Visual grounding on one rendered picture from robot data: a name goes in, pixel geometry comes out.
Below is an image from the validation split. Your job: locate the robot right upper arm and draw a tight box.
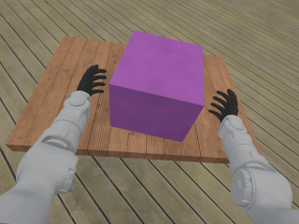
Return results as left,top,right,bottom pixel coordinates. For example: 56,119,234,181
230,167,299,224

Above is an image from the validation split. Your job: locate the robot right hand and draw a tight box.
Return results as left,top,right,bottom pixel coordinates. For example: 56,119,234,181
208,89,239,122

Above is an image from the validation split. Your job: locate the robot left upper arm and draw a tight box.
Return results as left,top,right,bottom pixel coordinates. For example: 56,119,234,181
0,142,78,224

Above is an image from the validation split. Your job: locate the robot left forearm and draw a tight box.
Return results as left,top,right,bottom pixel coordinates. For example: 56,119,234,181
16,91,91,183

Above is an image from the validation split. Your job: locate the table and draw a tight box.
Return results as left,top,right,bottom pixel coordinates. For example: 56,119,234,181
5,35,263,192

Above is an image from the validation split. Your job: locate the robot left hand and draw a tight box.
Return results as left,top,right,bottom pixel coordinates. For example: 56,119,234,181
77,64,107,96

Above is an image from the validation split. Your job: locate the carton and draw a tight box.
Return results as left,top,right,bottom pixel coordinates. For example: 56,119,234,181
108,30,205,143

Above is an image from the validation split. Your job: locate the robot right forearm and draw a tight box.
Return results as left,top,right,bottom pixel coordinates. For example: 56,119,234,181
218,115,292,206

